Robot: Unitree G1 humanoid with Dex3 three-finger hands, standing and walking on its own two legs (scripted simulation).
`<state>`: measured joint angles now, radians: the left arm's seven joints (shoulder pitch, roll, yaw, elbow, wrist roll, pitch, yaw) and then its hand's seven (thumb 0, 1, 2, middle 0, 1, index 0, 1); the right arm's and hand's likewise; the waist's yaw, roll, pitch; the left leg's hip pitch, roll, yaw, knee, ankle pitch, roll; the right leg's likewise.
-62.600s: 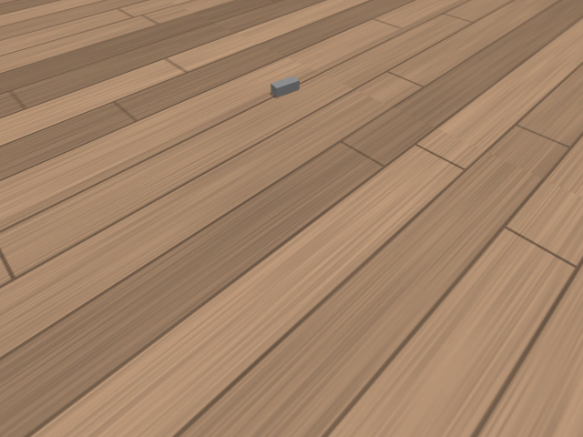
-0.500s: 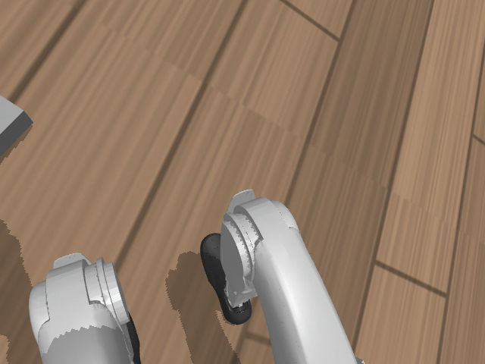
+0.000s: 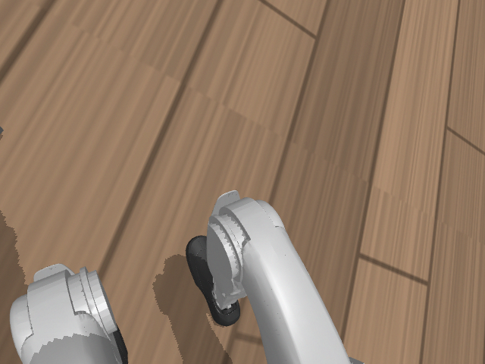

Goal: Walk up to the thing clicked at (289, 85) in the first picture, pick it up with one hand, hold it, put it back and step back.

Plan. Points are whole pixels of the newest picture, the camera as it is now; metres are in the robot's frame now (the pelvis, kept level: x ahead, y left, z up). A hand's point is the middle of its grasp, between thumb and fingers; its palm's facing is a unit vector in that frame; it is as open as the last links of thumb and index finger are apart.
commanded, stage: approach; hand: left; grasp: from above
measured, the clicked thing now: out of the picture +0.54 +0.28 -0.31
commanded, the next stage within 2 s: rest palm in 0.46 s
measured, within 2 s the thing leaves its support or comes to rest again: neither
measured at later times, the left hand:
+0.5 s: hand out of the picture +0.49 +0.25 -0.22, palm faces -0.31 -0.32 -0.89, open 13.9 cm
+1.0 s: hand out of the picture +0.49 +0.28 -0.24, palm faces -0.36 -0.33 -0.87, open 13.9 cm
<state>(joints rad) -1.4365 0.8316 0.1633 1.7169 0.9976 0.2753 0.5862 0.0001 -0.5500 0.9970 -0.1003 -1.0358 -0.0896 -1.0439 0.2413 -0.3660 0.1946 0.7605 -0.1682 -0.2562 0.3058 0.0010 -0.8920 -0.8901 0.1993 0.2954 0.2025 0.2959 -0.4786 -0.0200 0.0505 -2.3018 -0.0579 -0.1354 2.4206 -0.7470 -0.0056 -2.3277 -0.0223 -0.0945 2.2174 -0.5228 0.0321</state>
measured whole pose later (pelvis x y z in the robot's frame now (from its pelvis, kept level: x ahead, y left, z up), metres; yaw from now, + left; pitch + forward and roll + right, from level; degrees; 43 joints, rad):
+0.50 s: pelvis -0.01 +0.00 +0.00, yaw +1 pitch +33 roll -9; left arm -1.27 0.77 0.13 1.72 0.94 0.17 0.60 0.00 -0.48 0.93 -0.10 -1.06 -0.11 -1.04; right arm 0.20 -0.34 0.22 0.77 -0.19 -0.27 0.25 0.00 -0.88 -0.88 0.20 0.30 0.20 0.30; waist -0.44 -0.07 0.12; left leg -2.29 -0.06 -0.13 2.42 -0.71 0.00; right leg -2.31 -0.02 -0.09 2.22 -0.50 0.03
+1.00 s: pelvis -0.01 +0.00 -0.01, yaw -1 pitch +33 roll -11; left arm -1.31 0.90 0.13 1.78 0.91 0.20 0.56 0.00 -0.48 0.94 -0.09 -1.04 -0.10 -1.03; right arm 0.20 -0.36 0.28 0.69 -0.19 -0.27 0.29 0.00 -0.89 -0.89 0.20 0.30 0.20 0.30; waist -0.47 -0.08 0.17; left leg -2.30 -0.06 -0.14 2.45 -0.72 0.01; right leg -2.31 -0.02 -0.10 2.22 -0.50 0.05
